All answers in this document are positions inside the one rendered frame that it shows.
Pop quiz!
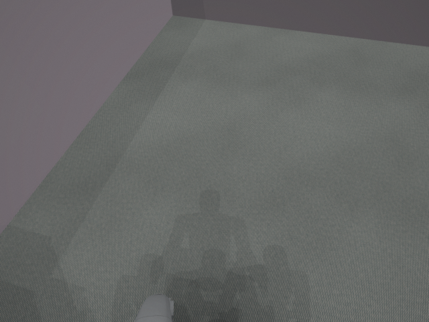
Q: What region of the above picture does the left robot thigh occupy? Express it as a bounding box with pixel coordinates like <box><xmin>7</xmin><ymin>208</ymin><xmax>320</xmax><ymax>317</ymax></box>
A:
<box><xmin>134</xmin><ymin>294</ymin><xmax>174</xmax><ymax>322</ymax></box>

